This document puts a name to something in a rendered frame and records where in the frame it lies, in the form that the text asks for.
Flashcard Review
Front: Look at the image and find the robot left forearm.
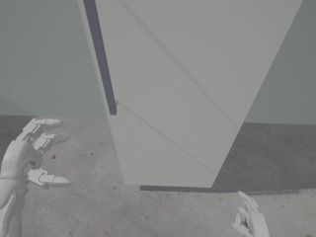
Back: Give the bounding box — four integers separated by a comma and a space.
0, 178, 29, 237

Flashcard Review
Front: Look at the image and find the fridge door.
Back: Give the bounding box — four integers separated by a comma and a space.
78, 0, 303, 188

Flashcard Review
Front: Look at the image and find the robot left hand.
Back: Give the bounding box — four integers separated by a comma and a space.
0, 118, 72, 191

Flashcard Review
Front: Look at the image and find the handle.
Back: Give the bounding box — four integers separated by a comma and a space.
83, 0, 118, 116

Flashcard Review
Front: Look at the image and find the robot right hand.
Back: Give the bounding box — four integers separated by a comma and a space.
232, 191, 272, 237

